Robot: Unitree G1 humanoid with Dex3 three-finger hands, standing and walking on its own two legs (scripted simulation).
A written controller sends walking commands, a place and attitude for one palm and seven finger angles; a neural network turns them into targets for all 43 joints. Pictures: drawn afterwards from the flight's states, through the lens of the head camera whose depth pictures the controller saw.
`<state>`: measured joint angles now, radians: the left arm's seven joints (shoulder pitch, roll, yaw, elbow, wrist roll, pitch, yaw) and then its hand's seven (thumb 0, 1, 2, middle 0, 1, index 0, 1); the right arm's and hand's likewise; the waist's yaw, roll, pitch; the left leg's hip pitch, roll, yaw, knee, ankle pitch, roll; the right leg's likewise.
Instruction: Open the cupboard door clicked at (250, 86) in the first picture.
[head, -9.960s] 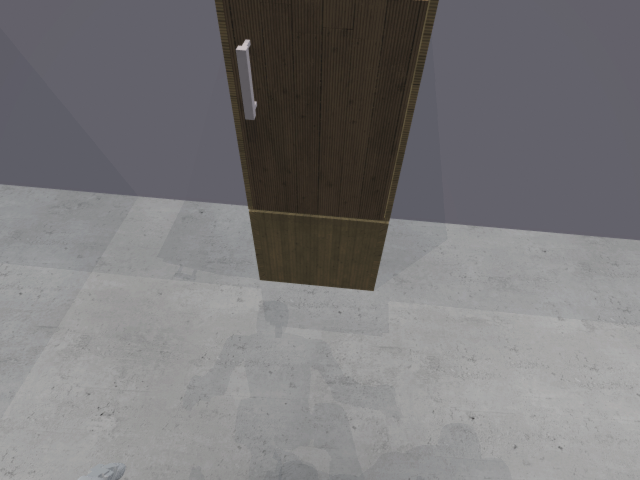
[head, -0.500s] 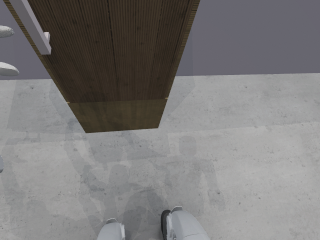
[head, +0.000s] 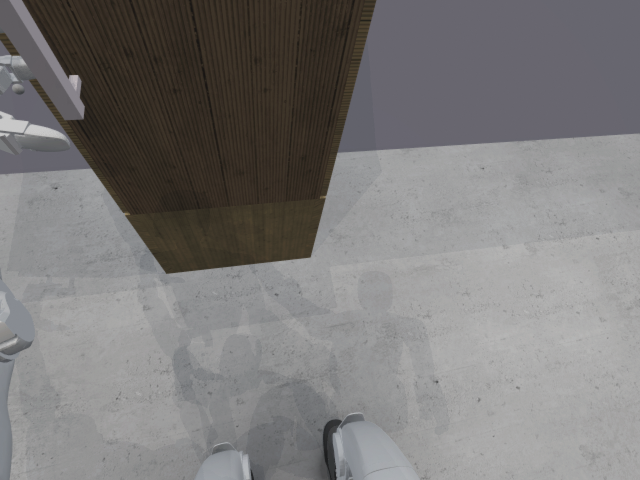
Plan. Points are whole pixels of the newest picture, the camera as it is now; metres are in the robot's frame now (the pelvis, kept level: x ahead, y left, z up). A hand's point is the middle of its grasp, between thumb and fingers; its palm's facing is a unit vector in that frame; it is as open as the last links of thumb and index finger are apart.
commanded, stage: slide the fingers in behind the handle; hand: left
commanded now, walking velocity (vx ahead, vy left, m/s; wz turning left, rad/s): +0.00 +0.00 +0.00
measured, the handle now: (43, 46) +0.60 +0.24 +0.11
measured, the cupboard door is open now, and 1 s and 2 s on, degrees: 0 1 2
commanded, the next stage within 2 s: close the thumb around the handle in 1.08 s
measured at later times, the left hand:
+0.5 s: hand (52, 92) +0.53 +0.22 +0.11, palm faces +0.03 -1.00 -0.01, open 14.0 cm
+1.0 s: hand (62, 97) +0.52 +0.22 +0.11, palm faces +0.04 -1.00 -0.02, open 14.1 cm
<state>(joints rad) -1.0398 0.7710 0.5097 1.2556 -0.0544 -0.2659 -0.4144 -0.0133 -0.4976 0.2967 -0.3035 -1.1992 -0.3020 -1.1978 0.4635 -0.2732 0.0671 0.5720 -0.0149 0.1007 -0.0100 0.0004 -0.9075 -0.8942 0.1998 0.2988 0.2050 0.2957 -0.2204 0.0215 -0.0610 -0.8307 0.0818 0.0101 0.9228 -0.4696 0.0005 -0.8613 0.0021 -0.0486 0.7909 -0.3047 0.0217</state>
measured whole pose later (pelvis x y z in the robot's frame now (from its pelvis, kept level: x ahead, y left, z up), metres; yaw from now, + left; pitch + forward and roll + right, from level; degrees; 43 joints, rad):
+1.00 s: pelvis +0.01 -0.01 +0.00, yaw +1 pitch +20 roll -3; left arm -0.99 0.60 0.42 1.21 -0.08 -0.31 -0.29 -0.01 -0.50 0.30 -0.25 -1.19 -0.28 -1.20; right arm 0.43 -0.27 0.03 0.61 -0.02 0.07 0.00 0.00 -0.91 -0.89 0.20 0.30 0.20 0.30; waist -0.18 0.02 -0.08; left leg -0.77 0.07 0.00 0.89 -0.46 -0.01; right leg -0.81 -0.01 -0.06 0.79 -0.32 0.01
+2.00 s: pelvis +0.00 +0.00 +0.00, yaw +1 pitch +21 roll -3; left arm -1.04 0.61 0.42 1.23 -0.07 -0.30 -0.28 0.01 0.73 0.81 -0.36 -1.34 -0.35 -1.35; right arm 0.44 -0.27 0.04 0.62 -0.03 0.06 0.00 0.00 -0.91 -0.89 0.20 0.30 0.20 0.30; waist -0.19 0.03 -0.08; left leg -0.81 0.07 -0.01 0.91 -0.46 -0.01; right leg -0.84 -0.01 -0.06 0.80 -0.32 0.02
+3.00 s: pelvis +0.01 -0.03 +0.03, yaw +3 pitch +4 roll +0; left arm 0.07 -0.08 -0.28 0.00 0.08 -0.03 0.54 0.03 0.69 0.74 -0.33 -1.33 -0.35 -1.33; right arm 0.16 -0.15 0.01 0.55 -0.06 0.05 0.04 0.01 -0.91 -0.89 0.20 0.30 0.20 0.30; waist -0.01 0.04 -0.07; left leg -0.36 0.05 -0.01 0.70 -0.41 -0.04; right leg -0.43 -0.03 -0.07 0.70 -0.33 -0.01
